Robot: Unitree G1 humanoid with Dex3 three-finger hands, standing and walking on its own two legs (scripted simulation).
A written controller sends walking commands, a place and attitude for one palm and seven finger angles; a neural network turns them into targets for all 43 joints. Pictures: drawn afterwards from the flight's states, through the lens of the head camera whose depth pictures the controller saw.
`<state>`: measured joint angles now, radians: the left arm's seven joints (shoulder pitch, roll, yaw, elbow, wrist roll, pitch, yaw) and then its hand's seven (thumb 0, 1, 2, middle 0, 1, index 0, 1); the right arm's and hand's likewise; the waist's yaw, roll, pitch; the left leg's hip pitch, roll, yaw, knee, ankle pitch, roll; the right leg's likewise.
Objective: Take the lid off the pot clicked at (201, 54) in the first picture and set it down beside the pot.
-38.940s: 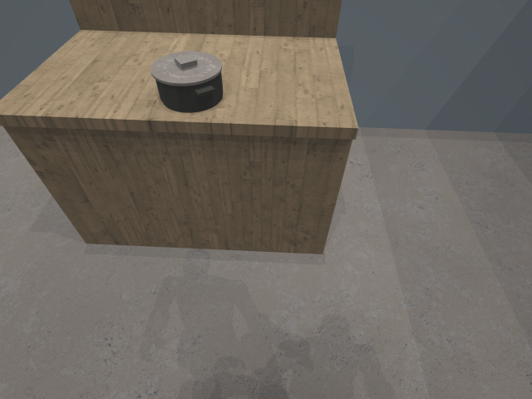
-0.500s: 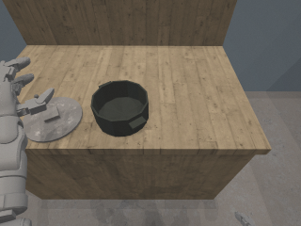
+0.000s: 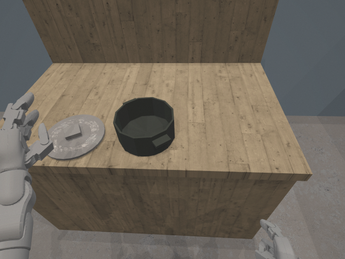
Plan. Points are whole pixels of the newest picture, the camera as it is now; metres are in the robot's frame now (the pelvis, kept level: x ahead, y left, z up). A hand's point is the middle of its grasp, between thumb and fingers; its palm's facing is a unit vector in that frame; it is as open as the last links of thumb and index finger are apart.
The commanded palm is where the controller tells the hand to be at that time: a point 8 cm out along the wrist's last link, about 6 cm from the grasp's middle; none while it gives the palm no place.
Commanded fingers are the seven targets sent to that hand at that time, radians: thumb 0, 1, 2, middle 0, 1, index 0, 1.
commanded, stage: draw the hand back to the body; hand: left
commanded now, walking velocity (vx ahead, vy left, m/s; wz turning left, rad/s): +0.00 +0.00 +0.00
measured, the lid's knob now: (72, 131) +0.50 +0.39 -0.03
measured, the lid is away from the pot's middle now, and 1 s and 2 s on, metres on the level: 0.25 0.25 0.25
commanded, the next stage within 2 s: step back with the hand held close in 0.74 s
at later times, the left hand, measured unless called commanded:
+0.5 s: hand (30, 186) +0.20 +0.27 +0.16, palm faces +0.38 -0.86 -0.35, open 7.4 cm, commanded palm +0.13 +0.30 +0.17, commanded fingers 0.00 0.90 0.90 -0.20 -0.30 -0.20 -0.30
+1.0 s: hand (8, 189) +0.18 +0.29 +0.17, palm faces +0.39 -0.81 -0.43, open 7.4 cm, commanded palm +0.12 +0.31 +0.17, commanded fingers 0.00 0.90 0.90 -0.20 -0.30 -0.20 -0.30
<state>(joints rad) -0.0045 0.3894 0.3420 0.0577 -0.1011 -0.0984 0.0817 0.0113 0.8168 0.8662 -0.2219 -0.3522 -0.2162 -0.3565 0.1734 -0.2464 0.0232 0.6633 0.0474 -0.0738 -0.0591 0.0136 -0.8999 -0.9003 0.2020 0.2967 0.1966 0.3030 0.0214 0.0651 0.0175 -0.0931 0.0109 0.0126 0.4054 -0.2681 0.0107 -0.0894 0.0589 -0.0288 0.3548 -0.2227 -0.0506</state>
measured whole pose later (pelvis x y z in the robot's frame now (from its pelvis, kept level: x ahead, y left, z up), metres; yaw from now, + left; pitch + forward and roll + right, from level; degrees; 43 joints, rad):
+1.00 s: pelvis -0.02 +0.03 +0.00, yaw -2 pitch -2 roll -2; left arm 0.49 0.39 0.40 -0.49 -0.07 -0.19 0.09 0.01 0.89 0.90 -0.21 -0.30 -0.21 -0.30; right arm 0.17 -0.21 0.03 0.59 0.00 -0.10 -0.04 0.01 -0.90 -0.90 0.20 0.30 0.20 0.30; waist 0.05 0.03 0.05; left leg -0.14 -0.01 0.05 0.45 -0.27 0.06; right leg -0.13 0.04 0.01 0.36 -0.19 0.00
